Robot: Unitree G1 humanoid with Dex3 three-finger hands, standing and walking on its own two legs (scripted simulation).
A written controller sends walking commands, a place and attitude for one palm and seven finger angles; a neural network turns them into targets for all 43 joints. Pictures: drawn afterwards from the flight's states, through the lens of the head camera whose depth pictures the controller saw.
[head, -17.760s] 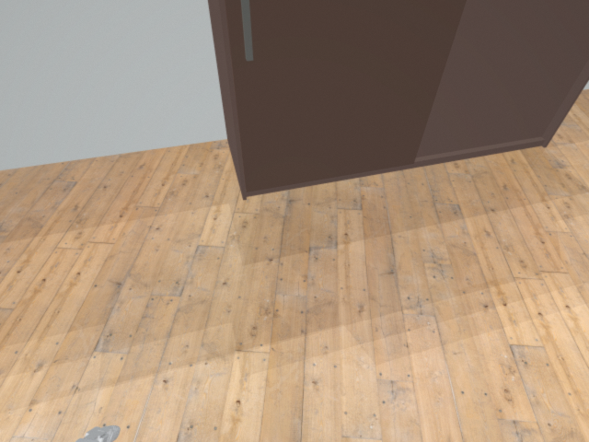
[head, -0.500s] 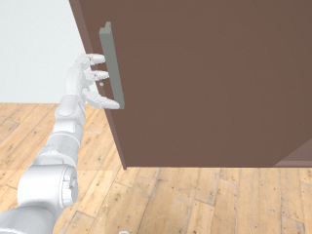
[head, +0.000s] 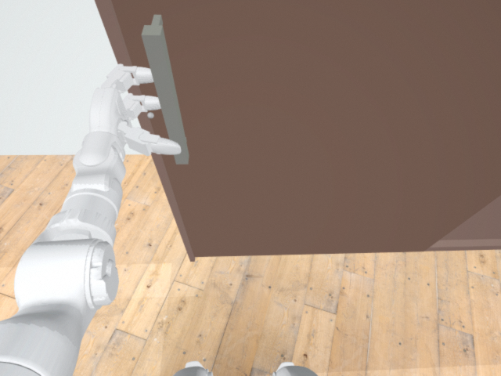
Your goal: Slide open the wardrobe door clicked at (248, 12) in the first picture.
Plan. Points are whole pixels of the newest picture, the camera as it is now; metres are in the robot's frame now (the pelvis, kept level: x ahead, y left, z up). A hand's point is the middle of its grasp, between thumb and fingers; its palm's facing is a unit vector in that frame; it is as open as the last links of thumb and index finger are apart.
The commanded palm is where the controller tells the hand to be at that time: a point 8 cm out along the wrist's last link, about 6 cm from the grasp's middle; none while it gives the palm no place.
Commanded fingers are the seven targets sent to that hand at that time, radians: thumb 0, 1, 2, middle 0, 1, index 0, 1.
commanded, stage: slide the fingers in behind the handle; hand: left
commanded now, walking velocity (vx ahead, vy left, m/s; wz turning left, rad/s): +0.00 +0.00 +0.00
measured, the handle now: (172, 101) +0.54 +0.10 +0.11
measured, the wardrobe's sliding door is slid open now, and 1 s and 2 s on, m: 0.00 0.00 0.00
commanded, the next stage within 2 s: move the hooked fingers beside the handle in 0.26 s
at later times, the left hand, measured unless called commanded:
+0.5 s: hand (157, 124) +0.49 +0.12 +0.11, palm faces -0.04 -1.00 +0.00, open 13.7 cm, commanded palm +0.47 +0.17 +0.12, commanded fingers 0.00 -0.50 0.30 -0.30 -1.20 -0.30 -1.20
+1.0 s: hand (144, 126) +0.48 +0.14 +0.11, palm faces -0.01 -1.00 -0.01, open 13.9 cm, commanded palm +0.46 +0.19 +0.12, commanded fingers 0.00 -0.50 0.30 -0.30 -1.20 -0.30 -1.20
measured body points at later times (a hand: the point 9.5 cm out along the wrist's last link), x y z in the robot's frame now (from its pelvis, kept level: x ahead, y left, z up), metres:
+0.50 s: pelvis +0.01 +0.01 +0.00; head +0.08 +0.02 +0.44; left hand +0.49 +0.18 +0.11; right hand +0.03 -0.25 -0.12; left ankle +0.03 +0.10 -0.70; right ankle +0.00 -0.09 -0.70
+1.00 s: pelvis +0.01 +0.00 +0.00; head +0.07 +0.00 +0.45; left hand +0.48 +0.19 +0.12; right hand +0.05 -0.26 -0.11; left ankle +0.03 +0.10 -0.70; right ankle +0.00 -0.09 -0.70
